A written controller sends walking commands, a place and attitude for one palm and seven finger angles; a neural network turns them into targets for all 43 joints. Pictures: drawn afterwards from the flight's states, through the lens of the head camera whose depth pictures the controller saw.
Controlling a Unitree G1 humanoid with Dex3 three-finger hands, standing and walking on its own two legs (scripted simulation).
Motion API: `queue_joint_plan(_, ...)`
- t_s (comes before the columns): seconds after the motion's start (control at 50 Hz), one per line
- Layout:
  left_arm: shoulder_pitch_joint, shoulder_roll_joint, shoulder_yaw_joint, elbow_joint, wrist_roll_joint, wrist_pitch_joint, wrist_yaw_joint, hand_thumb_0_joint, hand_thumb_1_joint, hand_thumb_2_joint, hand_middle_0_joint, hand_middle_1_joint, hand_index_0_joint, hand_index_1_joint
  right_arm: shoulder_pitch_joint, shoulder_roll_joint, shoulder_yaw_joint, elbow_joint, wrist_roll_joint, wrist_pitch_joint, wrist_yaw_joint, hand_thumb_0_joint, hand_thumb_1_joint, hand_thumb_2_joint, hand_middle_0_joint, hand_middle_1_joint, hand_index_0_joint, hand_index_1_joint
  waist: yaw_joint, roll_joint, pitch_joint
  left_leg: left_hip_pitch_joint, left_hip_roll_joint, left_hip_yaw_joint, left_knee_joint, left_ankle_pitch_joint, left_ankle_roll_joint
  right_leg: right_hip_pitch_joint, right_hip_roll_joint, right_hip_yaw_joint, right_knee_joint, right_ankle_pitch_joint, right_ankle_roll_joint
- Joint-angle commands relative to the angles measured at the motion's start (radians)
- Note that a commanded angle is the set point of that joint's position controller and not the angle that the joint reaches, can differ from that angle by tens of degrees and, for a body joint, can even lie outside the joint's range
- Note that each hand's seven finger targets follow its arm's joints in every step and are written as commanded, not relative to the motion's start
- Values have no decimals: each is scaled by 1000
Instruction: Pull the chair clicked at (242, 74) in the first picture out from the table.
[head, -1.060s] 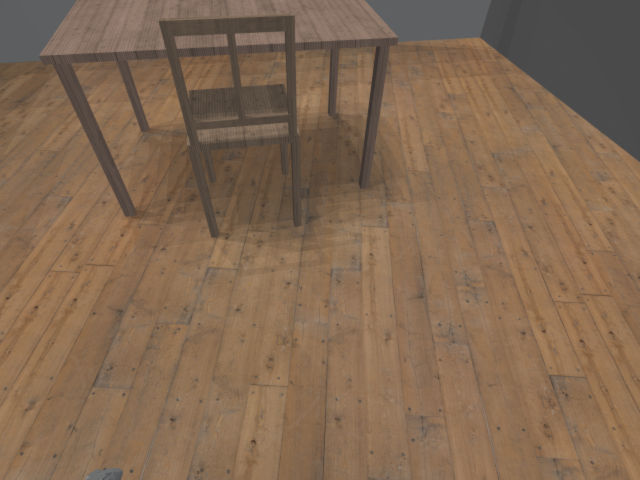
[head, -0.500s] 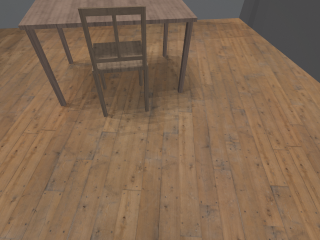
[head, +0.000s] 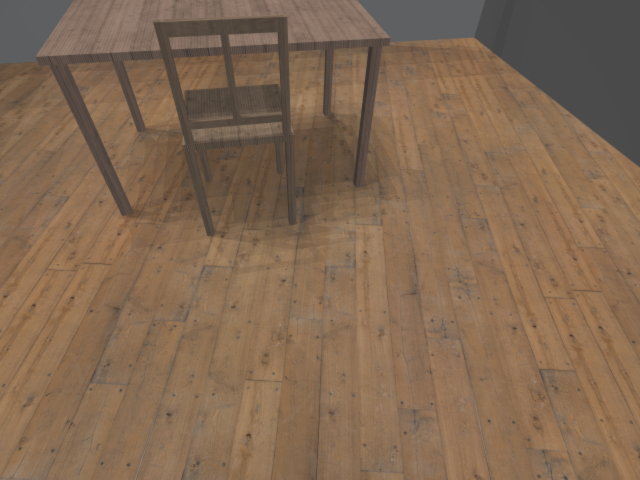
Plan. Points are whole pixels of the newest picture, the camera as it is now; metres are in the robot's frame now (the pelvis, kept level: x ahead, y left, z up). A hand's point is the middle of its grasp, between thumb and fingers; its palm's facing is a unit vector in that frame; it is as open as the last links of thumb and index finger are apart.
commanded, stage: look at it before walking up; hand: left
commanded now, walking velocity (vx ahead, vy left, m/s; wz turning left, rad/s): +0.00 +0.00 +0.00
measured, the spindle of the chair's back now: (230, 78) +1.25 +0.36 -0.09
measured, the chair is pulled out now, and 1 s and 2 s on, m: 0.00 0.00 0.00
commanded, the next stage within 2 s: walk to a spot facing it in 0.38 s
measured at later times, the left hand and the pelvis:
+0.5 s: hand out of the picture +0.07 +0.24 -0.16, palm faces -0.02 -0.94 -0.33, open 7.4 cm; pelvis +0.00 +0.00 +0.00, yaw +0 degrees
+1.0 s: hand out of the picture +0.10 +0.22 -0.18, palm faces +0.11 -0.98 -0.13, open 7.4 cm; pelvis +0.12 +0.05 +0.00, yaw +7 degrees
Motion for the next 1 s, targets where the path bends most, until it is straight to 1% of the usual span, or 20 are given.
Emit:
queue_joint_plan(0.0, -34, 203, 37, -66, -6, -24, 11, 0, 900, 900, -200, -300, -200, -300, -45, -210, -42, -67, -2, -23, -16, 0, -900, -900, 200, 300, 200, 300, -3, 7, -44, 1, 102, -96, -59, 125, 42, -13, -122, 109, -80, 110, -26)
queue_joint_plan(0.36, -24, 204, 36, -58, -7, -26, 13, 0, 900, 900, -200, -300, -200, -300, -49, -211, -40, -63, 0, -22, -19, 0, -900, -900, 200, 300, 200, 300, -3, 19, -55, 25, 109, -88, -60, 175, 38, 11, -124, 106, -79, 187, -27)
queue_joint_plan(0.46, -25, 205, 36, -57, -6, -25, 12, 0, 900, 900, -200, -300, -200, -300, -52, -210, -40, -63, 0, -21, -18, 0, -900, -900, 200, 300, 200, 300, -2, 14, -36, 18, 108, -88, -69, 145, 37, -1, -123, 108, -90, 153, -25)
queue_joint_plan(0.48, 14, 127, 20, -36, -8, -17, 15, 0, 900, 900, -200, -300, -200, -300, -20, -132, -21, -46, -4, -13, -14, 0, -900, -900, 200, 300, 200, 300, -2, 9, -55, 17, 103, -79, -59, 111, 29, 12, -125, 95, -91, 99, -13)
queue_joint_plan(0.5, 52, 82, 11, -25, -5, -6, 16, 0, 900, 900, -200, -300, -200, -300, 18, -80, -9, -33, -9, -2, -11, 0, -900, -900, 200, 300, 200, 300, 0, -3, -49, 0, 88, -68, -42, 22, 22, 6, -118, 99, -89, -31, -7)
queue_joint_plan(0.52, 79, 84, 13, -19, 0, 0, 14, 0, 900, 900, -200, -300, -200, -300, 43, -76, -10, -29, -11, 5, -9, 0, -900, -900, 200, 300, 200, 300, 6, -16, -31, -39, 72, -65, -20, -91, 26, -2, -117, 107, -99, -177, -11)
queue_joint_plan(0.56, 120, 108, 26, -23, 4, 7, 5, 0, 900, 900, -200, -300, -200, -300, 50, -64, -13, -42, -18, 13, -5, 0, -900, -900, 200, 300, 200, 300, 22, -79, 68, -184, 25, -42, 54, -254, 27, -28, -148, 176, -154, -393, -40)
queue_joint_plan(0.6, 181, 137, 46, -31, 4, 2, 6, 0, 900, 900, -200, -300, -200, -300, 60, -43, -19, -66, -17, 11, -4, 0, -900, -900, 200, 300, 200, 300, 37, -172, 83, -286, 3, 18, 229, -236, 24, 4, -256, 297, -235, -494, -106)
queue_joint_plan(0.62, 201, 141, 52, -34, 4, -4, 8, 0, 900, 900, -200, -300, -200, -300, 64, -45, -25, -82, -17, 7, -2, 0, -900, -900, 200, 300, 200, 300, 36, -169, 84, -316, 16, 23, 299, -246, 28, 18, -298, 326, -246, -490, -138)
queue_joint_plan(0.66, 199, 126, 61, -47, 9, -22, 10, 0, 900, 900, -200, -300, -200, -300, 77, -26, -35, -98, -14, -6, 6, 0, -900, -900, 200, 300, 200, 300, 19, -106, 107, -326, 52, 26, 323, -245, 33, -2, -331, 286, -222, -377, -171)
queue_joint_plan(0.7, 171, 100, 62, -55, 7, -28, 8, 0, 900, 900, -200, -300, -200, -300, 161, 14, -35, -82, -10, -18, 10, 0, -900, -900, 200, 300, 200, 300, -26, -83, 87, -164, 46, 65, 175, -169, 36, -79, -286, 150, -132, -260, -142)
queue_joint_plan(0.72, 151, 75, 60, -60, 4, -26, 6, 0, 900, 900, -200, -300, -200, -300, 236, 21, -38, -57, -8, -23, 8, 0, -900, -900, 200, 300, 200, 300, -54, -25, 72, -23, 31, 73, 97, -127, 41, -167, -228, 70, -56, -266, -107)
queue_joint_plan(0.74, 153, 25, 53, -71, -1, -19, 1, 0, 900, 900, -200, -300, -200, -300, 330, -16, -51, -29, -14, -27, 0, 0, -900, -900, 200, 300, 200, 300, -82, 131, 86, 73, 102, -92, -15, -230, 76, -292, -131, -28, 127, -270, -55)
queue_joint_plan(0.76, 126, -42, 40, -102, -3, -19, -5, 0, 900, 900, -200, -300, -200, -300, 442, -101, -77, -3, -25, -32, -9, 0, -900, -900, 200, 300, 200, 300, -118, 344, 99, 127, 314, -417, -194, -377, 169, -456, -14, -159, 435, -316, 1)
queue_joint_plan(0.78, 39, -31, 40, -138, 10, -26, 3, 0, 900, 900, -200, -300, -200, -300, 497, -88, -74, 10, -20, -35, -18, 0, -900, -900, 200, 300, 200, 300, -130, 294, 149, 101, 365, -552, -265, -344, 216, -550, -25, -68, 617, -352, -9)
queue_joint_plan(0.8, 29, -37, 47, -136, 10, -33, 0, 0, 900, 900, -200, -300, -200, -300, 458, -51, -65, 4, -14, -36, -25, 0, -900, -900, 200, 300, 200, 300, -99, 172, 182, 80, 368, -523, -251, -286, 244, -598, -78, -22, 703, -280, -19)
queue_joint_plan(0.82, 30, -33, 47, -126, 11, -40, -9, 0, 900, 900, -200, -300, -200, -300, 422, -14, -58, -10, -9, -46, -26, 0, -900, -900, 200, 300, 200, 300, -81, 79, 179, 73, 351, -471, -242, -208, 248, -603, -108, -5, 724, -216, -14)
queue_joint_plan(0.86, 86, -72, 49, -95, 13, -41, -18, 0, 900, 900, -200, -300, -200, -300, 391, 24, -50, -11, -9, -69, -33, 0, -900, -900, 200, 300, 200, 300, -44, 91, 111, 99, 287, -322, -221, 2, 225, -549, -128, -18, 704, -130, 9)
queue_joint_plan(0.9, 110, -96, 48, -84, 10, -33, -19, 0, 900, 900, -200, -300, -200, -300, 399, 44, -51, 3, -4, -79, -38, 0, -900, -900, 200, 300, 200, 300, -31, 114, 75, 115, 242, -203, -204, 140, 216, -520, -131, -44, 667, -76, 27)
queue_joint_plan(0.98, 24, -123, 52, -113, 8, -31, -22, 0, 900, 900, -200, -300, -200, -300, 465, 78, -51, 40, -4, -87, -44, 0, -900, -900, 200, 300, 200, 300, -49, 108, 101, 154, 216, -132, -202, 286, 201, -559, -130, -84, 548, -12, 39)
